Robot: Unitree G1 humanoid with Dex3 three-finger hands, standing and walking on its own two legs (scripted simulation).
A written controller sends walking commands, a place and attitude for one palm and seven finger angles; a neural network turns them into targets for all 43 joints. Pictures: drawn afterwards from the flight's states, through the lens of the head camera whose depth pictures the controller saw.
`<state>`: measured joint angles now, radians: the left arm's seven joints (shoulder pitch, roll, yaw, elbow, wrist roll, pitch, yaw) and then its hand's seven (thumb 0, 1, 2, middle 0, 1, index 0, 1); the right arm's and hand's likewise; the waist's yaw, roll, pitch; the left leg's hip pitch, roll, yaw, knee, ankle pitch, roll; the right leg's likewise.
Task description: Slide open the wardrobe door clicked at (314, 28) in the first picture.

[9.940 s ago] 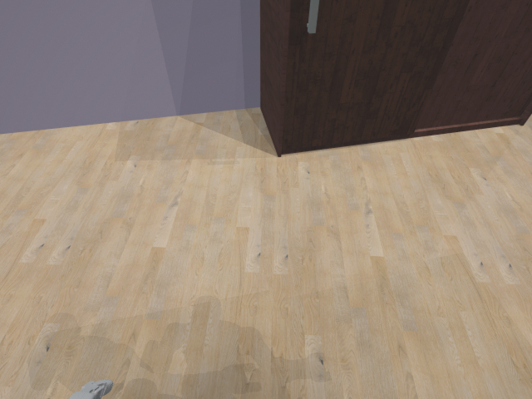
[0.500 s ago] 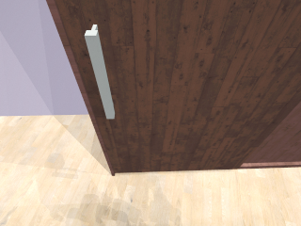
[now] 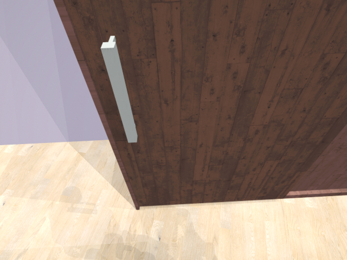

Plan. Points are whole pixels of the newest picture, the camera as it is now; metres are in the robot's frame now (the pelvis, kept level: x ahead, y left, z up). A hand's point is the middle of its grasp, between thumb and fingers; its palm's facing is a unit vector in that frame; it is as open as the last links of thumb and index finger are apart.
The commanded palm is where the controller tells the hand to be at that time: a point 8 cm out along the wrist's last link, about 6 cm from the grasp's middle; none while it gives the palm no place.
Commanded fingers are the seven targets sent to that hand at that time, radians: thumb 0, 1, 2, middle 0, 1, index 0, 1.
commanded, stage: look again from close up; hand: left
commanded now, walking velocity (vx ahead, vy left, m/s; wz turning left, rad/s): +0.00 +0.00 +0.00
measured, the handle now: (124, 96) +0.51 +0.17 +0.11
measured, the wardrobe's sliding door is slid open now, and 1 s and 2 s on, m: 0.00 0.00 0.00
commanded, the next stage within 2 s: raise the hand with hooked fingers in 0.42 s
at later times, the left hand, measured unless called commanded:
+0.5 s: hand out of the picture +0.01 +0.17 -0.17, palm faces +0.00 -0.98 -0.20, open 7.3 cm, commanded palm none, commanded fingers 0.00 0.90 0.90 -0.20 -0.30 -0.20 -0.30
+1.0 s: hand out of the picture +0.12 +0.20 -0.07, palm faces +0.23 -0.97 +0.00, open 8.9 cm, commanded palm +0.12 +0.25 -0.02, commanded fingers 0.00 0.32 0.65 -0.24 -0.68 -0.24 -0.68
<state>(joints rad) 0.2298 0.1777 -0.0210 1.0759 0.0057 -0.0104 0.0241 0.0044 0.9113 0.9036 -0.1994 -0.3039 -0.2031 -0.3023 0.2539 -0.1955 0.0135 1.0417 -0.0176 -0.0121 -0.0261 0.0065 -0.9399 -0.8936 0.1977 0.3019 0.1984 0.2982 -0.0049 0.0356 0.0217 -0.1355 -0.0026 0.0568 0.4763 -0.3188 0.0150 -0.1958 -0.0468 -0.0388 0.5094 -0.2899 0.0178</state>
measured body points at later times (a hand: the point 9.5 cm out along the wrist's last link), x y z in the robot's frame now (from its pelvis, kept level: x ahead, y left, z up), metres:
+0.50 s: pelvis +0.00 -0.01 +0.00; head +0.01 -0.02 +0.45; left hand +0.01 +0.22 -0.15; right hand +0.00 -0.23 -0.16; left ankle -0.04 +0.11 -0.74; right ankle -0.01 -0.13 -0.74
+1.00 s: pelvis -0.04 -0.02 -0.07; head +0.00 +0.01 +0.38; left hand +0.10 +0.25 -0.06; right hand +0.20 -0.26 -0.09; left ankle -0.04 +0.11 -0.74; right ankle -0.01 -0.13 -0.74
